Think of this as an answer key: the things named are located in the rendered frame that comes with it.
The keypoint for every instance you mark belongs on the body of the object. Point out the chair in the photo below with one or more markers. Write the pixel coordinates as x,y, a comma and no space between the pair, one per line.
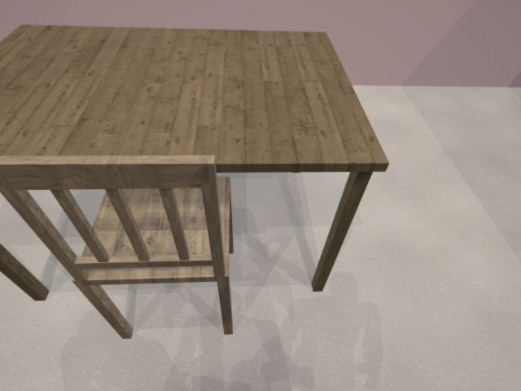
163,219

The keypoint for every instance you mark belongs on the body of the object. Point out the table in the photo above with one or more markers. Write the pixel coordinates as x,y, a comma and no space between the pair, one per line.
259,101

